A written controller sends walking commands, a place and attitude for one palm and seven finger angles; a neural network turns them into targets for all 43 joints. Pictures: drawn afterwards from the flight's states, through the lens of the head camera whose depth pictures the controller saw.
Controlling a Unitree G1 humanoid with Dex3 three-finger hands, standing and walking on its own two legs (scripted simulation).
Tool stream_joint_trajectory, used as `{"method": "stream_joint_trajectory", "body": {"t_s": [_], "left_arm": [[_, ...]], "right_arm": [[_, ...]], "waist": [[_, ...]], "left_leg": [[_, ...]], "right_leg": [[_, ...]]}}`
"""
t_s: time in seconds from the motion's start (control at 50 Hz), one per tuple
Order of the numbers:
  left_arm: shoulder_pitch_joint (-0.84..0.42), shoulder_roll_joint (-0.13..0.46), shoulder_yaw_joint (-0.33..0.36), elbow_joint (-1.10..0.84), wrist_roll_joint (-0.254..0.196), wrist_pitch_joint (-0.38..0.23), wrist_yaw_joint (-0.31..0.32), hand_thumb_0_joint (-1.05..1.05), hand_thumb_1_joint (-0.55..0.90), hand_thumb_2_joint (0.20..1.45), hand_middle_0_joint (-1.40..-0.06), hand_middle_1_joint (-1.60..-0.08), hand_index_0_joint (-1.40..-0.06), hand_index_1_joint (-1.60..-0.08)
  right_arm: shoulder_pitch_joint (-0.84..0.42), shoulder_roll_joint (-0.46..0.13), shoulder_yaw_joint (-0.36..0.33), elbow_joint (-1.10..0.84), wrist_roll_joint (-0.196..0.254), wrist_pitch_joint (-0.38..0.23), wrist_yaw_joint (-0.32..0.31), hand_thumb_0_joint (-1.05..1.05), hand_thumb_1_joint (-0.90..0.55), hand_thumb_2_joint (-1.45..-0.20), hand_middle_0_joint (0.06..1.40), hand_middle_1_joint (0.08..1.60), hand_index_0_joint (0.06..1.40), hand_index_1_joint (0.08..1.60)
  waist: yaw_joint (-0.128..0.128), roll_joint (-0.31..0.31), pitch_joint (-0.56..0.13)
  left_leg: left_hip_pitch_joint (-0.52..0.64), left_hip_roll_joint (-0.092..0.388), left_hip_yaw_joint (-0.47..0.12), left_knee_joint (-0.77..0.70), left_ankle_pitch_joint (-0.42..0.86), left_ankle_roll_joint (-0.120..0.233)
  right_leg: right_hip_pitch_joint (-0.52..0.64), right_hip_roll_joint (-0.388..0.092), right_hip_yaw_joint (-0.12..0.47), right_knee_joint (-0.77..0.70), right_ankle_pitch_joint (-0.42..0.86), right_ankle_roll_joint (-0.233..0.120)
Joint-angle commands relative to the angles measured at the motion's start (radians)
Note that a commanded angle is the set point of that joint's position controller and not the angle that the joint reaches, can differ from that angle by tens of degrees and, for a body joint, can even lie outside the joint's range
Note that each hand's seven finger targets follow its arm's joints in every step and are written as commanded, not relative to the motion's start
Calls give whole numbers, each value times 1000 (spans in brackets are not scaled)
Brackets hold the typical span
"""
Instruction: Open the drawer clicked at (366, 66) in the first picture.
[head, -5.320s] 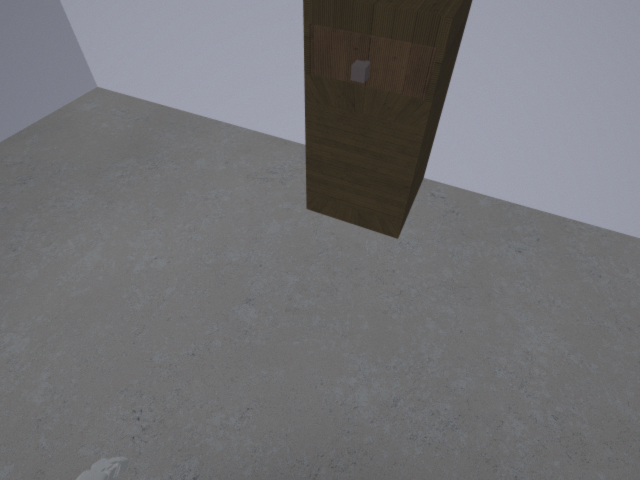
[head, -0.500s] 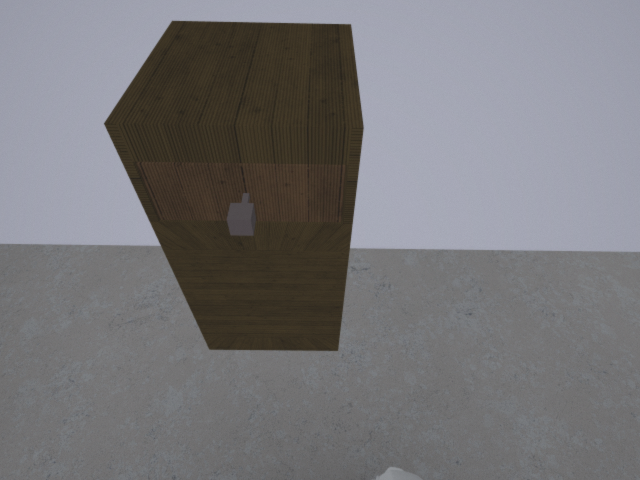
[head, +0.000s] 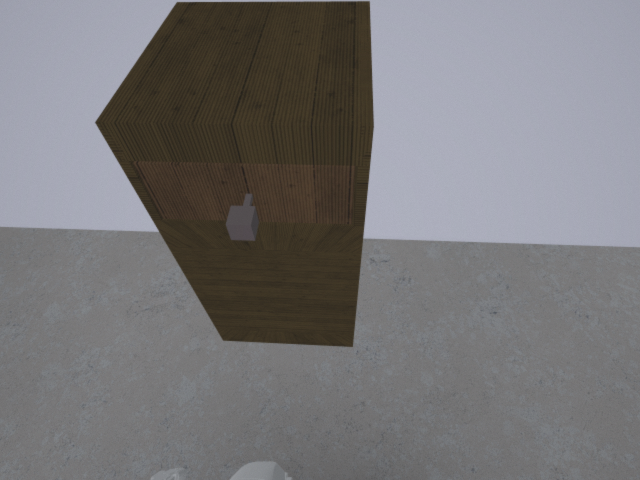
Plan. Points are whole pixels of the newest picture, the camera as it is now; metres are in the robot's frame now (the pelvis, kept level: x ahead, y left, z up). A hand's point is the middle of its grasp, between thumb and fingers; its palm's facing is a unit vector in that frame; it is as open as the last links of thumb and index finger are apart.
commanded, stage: come to a stop and stand still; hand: left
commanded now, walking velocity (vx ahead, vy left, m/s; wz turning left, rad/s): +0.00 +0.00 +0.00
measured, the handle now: (245, 213) +0.54 +0.18 -0.06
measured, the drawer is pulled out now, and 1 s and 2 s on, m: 0.00 0.00 0.00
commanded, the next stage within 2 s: look again from close up in 0.62 s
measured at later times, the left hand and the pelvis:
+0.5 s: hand out of the picture -0.02 +0.27 -0.17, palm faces +0.01 -0.97 -0.23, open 7.4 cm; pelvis -0.03 +0.09 +0.00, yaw -1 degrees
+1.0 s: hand out of the picture +0.02 +0.25 -0.17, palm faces -0.01 -0.98 -0.21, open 7.3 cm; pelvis +0.00 +0.08 +0.00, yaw -1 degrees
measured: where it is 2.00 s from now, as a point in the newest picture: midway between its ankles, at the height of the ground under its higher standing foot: outside the picture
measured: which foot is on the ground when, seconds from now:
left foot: up 0.00-0.10, down 0.12-1.00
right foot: down 0.00-1.00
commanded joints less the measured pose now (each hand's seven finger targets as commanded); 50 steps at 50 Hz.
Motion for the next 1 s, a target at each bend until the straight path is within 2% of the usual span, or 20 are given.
{"method": "stream_joint_trajectory", "body": {"t_s": [0.0,0.02,0.04,0.06,0.08,0.1,0.12,0.16,0.18,0.24,0.28,0.3,0.34,0.36,0.42,0.46,0.66,0.8,0.88,0.98], "left_arm": [[128,243,25,-69,5,-23,48,0,900,900,-200,-300,-200,-300],[127,279,30,-101,4,-21,44,0,900,900,-200,-300,-200,-300],[92,260,21,-102,-3,-10,37,0,900,900,-200,-300,-200,-300],[81,207,8,-106,-10,2,29,0,900,900,-200,-300,-200,-300],[103,150,-6,-110,-18,15,16,0,900,900,-200,-300,-200,-300],[132,127,-11,-120,-17,18,11,0,900,900,-200,-300,-200,-300],[99,129,-15,-120,-7,26,6,0,900,900,-200,-300,-200,-300],[117,138,-20,-113,-4,27,-6,0,900,900,-200,-300,-200,-300],[140,131,-20,-103,-9,23,-11,0,900,900,-200,-300,-200,-300],[185,121,-27,-85,-11,9,-14,0,900,900,-200,-300,-200,-300],[191,135,-33,-76,-11,-6,-13,0,900,900,-200,-300,-200,-300],[191,138,-39,-70,-13,-12,-12,0,900,900,-200,-300,-200,-300],[169,138,-39,-64,-13,-20,-11,0,900,900,-200,-300,-200,-300],[156,129,-39,-62,-12,-20,-9,0,900,900,-200,-300,-200,-300],[188,116,-42,-43,-12,-18,-8,0,900,900,-200,-300,-200,-300],[200,116,-43,-24,-10,-19,-8,0,900,900,-200,-300,-200,-300],[201,78,-48,46,-13,-22,-6,0,900,900,-200,-300,-200,-300],[196,63,-50,74,-18,-27,-3,0,900,900,-200,-300,-200,-300],[197,58,-51,86,-18,-28,-2,0,900,900,-200,-300,-200,-300],[201,58,-53,92,-19,-32,0,0,900,900,-200,-300,-200,-300]], "right_arm": [[135,-78,-13,-123,6,-46,2,0,-900,-900,200,300,200,300],[120,-40,-5,-153,7,-47,2,0,-900,-900,200,300,200,300],[148,-34,3,-161,7,-47,1,0,-900,-900,200,300,200,300],[186,-52,11,-160,-2,-52,3,0,-900,-900,200,300,200,300],[155,-124,5,-180,-14,-53,5,0,-900,-900,200,300,200,300],[105,-159,4,-210,-25,-43,3,0,-900,-900,200,300,200,300],[94,-135,9,-222,-23,-48,-1,0,-900,-900,200,300,200,300],[75,-129,20,-217,-22,-52,-6,0,-900,-900,200,300,200,300],[59,-127,24,-216,-20,-52,-7,0,-900,-900,200,300,200,300],[67,-121,30,-206,-13,-57,-10,0,-900,-900,200,300,200,300],[96,-102,41,-185,-8,-62,-9,0,-900,-900,200,300,200,300],[116,-93,45,-173,-6,-67,-8,0,-900,-900,200,300,200,300],[151,-97,37,-149,-7,-66,-7,0,-900,-900,200,300,200,300],[166,-97,38,-137,-7,-69,-8,0,-900,-900,200,300,200,300],[166,-98,48,-102,-8,-80,-10,0,-900,-900,200,300,200,300],[168,-93,53,-85,-8,-82,-11,0,-900,-900,200,300,200,300],[226,-65,66,11,-7,-89,-21,0,-900,-900,200,300,200,300],[256,-44,72,57,-6,-98,-27,0,-900,-900,200,300,200,300],[254,-31,72,73,-5,-98,-27,0,-900,-900,200,300,200,300],[253,-23,73,88,-4,-101,-29,0,-900,-900,200,300,200,300]], "waist": [[-26,-78,-352],[-8,-26,-357],[-47,-20,-300],[-57,59,-217],[-25,198,-109],[2,172,-36],[-18,191,23],[-5,191,25],[3,141,6],[17,45,-7],[4,-10,-21],[-9,-2,-23],[-27,-134,-34],[-35,-139,-29],[-18,0,-41],[-13,17,-36],[-11,-1,-16],[-13,-4,-39],[-14,-21,-17],[-17,-31,-44]], "left_leg": [[62,-34,57,-158,-75,1],[84,3,22,-261,-3,33],[184,-24,49,-424,138,37],[222,23,28,-521,193,53],[121,175,-170,-582,251,113],[20,247,-212,-607,252,172],[-24,212,-228,-657,200,174],[-14,188,-208,-658,206,188],[14,179,-182,-640,221,196],[17,168,-173,-619,121,189],[40,119,-160,-598,59,155],[64,95,-160,-614,37,141],[104,88,-148,-612,11,132],[115,94,-162,-632,30,132],[113,112,-176,-691,10,130],[111,110,-174,-701,16,128],[129,117,-167,-707,94,124],[180,109,-121,-654,279,124],[174,101,-104,-639,282,125],[208,96,-81,-609,342,122]], "right_leg": [[331,-279,363,-40,737,-136],[286,-261,295,31,509,-144],[149,-210,226,51,302,-98],[50,-121,131,97,64,-41],[-48,-28,69,138,-169,19],[-57,13,62,152,-224,26],[-60,42,60,215,-248,20],[-72,52,114,311,-242,17],[-63,52,127,313,-210,17],[18,45,137,148,-131,15],[55,25,194,-7,-76,-3],[44,4,225,-41,-73,-18],[13,8,238,-56,-113,-17],[4,12,231,-47,-104,-18],[32,16,203,-28,-73,-11],[41,14,198,-30,-67,-12],[57,4,197,-39,-35,-13],[83,-3,197,-41,22,-8],[85,-7,208,-51,37,-7],[98,-10,219,-51,89,-9]]}}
